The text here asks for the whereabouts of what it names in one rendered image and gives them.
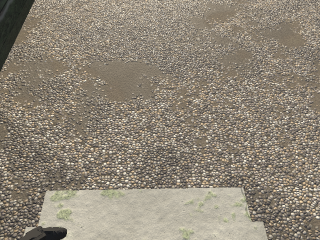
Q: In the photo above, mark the left robot hand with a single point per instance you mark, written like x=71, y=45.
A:
x=49, y=233

